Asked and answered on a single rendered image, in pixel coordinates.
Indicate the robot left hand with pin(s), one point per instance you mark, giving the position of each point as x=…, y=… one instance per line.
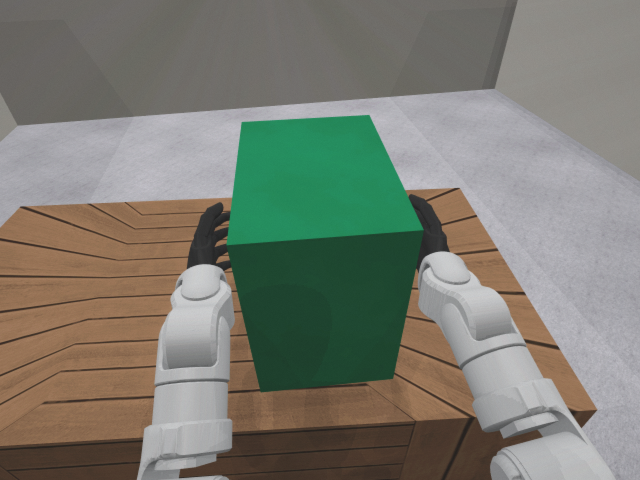
x=203, y=250

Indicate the robot right hand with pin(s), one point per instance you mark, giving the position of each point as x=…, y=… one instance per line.
x=434, y=239

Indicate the pedestal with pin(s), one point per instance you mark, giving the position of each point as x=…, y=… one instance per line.
x=85, y=290

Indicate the robot right upper arm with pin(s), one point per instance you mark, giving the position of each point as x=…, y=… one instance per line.
x=561, y=456

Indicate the carton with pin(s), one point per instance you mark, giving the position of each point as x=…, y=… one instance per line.
x=323, y=243

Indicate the robot left forearm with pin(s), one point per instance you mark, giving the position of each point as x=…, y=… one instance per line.
x=189, y=423

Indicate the robot right forearm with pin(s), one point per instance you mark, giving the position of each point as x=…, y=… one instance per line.
x=510, y=393

